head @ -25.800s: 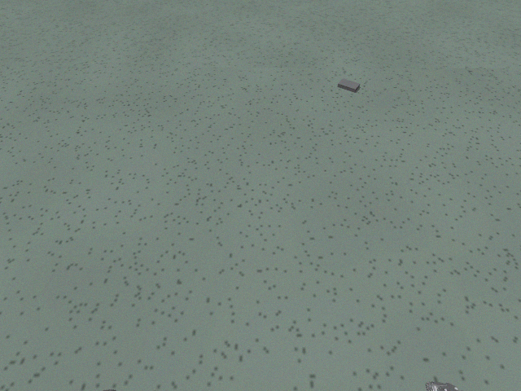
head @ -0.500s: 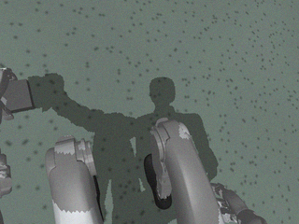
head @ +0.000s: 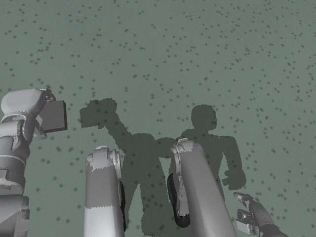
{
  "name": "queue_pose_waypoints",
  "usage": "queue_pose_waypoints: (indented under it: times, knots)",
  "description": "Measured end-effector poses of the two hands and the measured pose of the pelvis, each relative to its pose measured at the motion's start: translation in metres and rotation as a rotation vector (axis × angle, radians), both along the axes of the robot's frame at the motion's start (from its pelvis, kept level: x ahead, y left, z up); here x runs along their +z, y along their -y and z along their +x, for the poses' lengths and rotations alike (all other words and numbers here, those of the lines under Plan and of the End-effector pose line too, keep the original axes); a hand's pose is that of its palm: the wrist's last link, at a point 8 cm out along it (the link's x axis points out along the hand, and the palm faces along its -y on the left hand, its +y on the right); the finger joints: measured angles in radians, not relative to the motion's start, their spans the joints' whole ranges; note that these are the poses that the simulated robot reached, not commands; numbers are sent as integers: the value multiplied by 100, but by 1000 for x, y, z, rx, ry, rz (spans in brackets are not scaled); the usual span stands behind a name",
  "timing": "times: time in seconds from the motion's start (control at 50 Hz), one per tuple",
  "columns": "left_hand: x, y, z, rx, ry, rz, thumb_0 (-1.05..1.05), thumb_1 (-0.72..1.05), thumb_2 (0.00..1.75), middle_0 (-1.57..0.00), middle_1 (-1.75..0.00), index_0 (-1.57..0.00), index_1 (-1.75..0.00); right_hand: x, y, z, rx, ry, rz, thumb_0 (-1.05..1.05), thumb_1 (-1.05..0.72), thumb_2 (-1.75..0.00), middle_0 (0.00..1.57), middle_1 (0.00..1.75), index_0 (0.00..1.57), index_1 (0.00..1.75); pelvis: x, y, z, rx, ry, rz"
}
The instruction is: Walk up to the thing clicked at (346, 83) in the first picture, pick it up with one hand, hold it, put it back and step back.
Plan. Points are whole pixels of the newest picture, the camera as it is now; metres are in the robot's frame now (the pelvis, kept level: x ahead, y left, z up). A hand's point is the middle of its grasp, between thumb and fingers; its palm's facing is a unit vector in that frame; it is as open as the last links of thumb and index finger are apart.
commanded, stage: lift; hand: left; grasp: from above
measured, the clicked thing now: (40, 118) +0.42 +0.31 -0.14
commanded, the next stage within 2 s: hold in 1.10 s
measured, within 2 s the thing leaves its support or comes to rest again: neither
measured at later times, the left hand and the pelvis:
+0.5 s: hand out of the picture +0.35 +0.28 +0.11, palm faces -0.43 -0.12 -0.90, open 10.7 cm; pelvis +0.02 +0.00 +0.19, yaw +4 degrees
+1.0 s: hand out of the picture +0.38 +0.25 +0.23, palm faces -0.43 -0.12 -0.90, open 10.7 cm; pelvis +0.06 +0.00 +0.30, yaw +4 degrees
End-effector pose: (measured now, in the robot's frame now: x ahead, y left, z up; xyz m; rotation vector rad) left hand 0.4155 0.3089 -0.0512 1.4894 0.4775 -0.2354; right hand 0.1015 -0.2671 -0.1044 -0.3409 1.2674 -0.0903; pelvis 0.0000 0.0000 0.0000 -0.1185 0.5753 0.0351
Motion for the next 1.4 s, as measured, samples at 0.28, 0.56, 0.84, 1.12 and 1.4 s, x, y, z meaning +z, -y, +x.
queue_pose_waypoints:
  times: [0.28, 0.56, 0.84, 1.12, 1.4]
  knots:
    - [124, 16, -35, 16, 34, -29, 1, -3, 30, -70, -43, -74, -39, 96, -13, 40, -24, 142, 12, 1, -90, -90, 21, 30, 20, 30, 99, 0, 4, 21, 74, 28]
    - [243, 26, -58, 23, 1, -30, 0, -4, 31, -70, -43, -74, -40, 210, -21, 51, -71, 235, 13, 1, -89, -90, 21, 30, 20, 30, 210, -3, 26, 40, 212, 62]
    - [309, 44, -46, 20, -3, -18, 0, -5, 35, -68, -47, -72, -44, 274, -18, 53, -103, 242, 21, 1, -89, -90, 21, 30, 20, 30, 277, -4, 51, 38, 314, 87]
    - [353, 58, -30, 39, 4, -27, -1, -7, 41, -68, -48, -71, -46, 307, -15, 64, -124, 224, 46, 1, -89, -89, 21, 30, 20, 30, 317, -1, 73, 31, 379, 110]
    - [382, 60, -21, 21, 8, -17, -1, -8, 45, -66, -52, -69, -50, 330, -12, 94, -120, 269, 50, 1, -89, -89, 21, 30, 20, 30, 336, -2, 88, 30, 428, 118]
